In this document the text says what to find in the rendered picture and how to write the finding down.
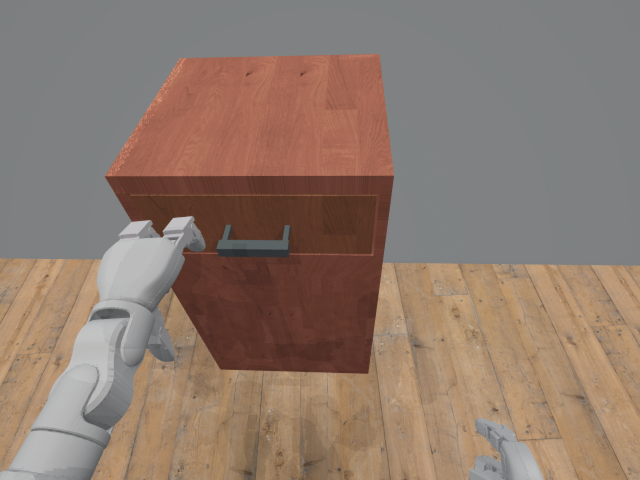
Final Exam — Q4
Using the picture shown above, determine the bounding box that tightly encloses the drawer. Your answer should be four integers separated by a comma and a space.
130, 194, 377, 254

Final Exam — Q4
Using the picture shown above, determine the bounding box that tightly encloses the handle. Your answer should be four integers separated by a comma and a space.
216, 225, 290, 257

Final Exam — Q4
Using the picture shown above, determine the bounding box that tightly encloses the robot right hand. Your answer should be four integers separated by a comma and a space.
469, 418, 544, 480

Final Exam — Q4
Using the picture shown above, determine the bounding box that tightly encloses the cabinet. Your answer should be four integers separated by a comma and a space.
105, 54, 394, 374

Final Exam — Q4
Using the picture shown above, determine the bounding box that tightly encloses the robot left hand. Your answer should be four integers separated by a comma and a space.
97, 216, 206, 362

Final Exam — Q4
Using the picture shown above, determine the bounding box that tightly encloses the robot left forearm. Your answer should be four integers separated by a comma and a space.
0, 299, 155, 480

